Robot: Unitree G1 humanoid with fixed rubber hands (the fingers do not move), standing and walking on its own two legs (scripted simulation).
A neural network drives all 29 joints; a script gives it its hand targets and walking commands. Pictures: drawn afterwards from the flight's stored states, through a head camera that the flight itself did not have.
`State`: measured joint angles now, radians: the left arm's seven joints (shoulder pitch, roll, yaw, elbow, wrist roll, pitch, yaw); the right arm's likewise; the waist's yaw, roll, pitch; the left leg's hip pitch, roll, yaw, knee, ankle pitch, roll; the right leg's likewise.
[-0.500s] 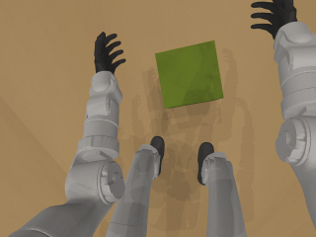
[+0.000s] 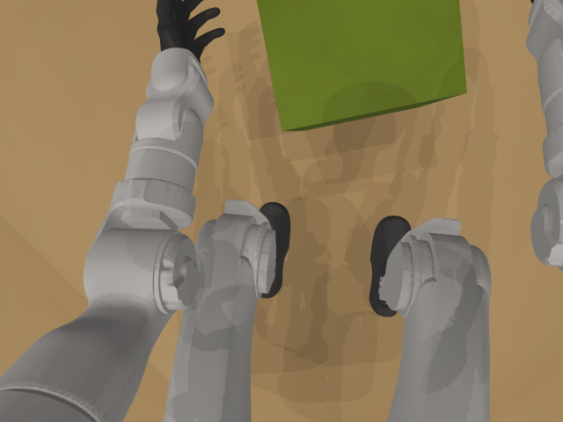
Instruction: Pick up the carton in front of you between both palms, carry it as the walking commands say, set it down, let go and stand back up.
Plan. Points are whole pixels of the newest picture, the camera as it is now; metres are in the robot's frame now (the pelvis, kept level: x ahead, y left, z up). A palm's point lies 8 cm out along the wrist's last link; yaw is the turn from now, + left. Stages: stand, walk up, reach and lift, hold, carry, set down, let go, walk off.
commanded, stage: reach and lift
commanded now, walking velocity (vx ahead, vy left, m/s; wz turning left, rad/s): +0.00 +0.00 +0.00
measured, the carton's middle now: (353, 47) +0.53 -0.03 -0.31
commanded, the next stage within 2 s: none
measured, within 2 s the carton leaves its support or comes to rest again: leaves its support in 0.78 s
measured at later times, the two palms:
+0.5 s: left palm (198, 48) +0.52 +0.18 -0.23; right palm (493, 13) +0.55 -0.19 -0.25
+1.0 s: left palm (224, 27) +0.54 +0.13 -0.21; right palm out of the picture +0.56 -0.17 -0.23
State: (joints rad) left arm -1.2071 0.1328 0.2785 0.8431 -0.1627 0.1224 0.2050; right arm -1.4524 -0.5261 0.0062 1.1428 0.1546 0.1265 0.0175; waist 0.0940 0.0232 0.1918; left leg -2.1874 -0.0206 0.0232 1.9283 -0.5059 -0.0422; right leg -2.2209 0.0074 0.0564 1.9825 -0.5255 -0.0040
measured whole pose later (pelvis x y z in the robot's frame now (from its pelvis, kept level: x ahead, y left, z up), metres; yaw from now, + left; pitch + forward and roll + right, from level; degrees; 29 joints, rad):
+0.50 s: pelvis +0.00 +0.00 -0.07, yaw +1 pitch +35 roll +4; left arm -1.38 0.24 0.17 1.10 -0.29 0.02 0.19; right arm -1.50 -0.50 0.12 1.22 0.23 0.03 -0.03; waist 0.06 0.09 0.37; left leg -2.26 -0.06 0.02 2.17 -0.53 -0.05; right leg -2.28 -0.02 0.05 2.23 -0.58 -0.01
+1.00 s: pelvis +0.00 +0.00 -0.06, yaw +0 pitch +38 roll +5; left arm -1.41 0.13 0.42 1.01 -0.04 0.13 0.16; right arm -1.56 -0.37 -0.05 1.25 0.03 0.13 -0.01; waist 0.05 0.05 0.30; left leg -2.28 -0.07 -0.01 2.16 -0.54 -0.09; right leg -2.32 0.01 0.05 2.21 -0.55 -0.02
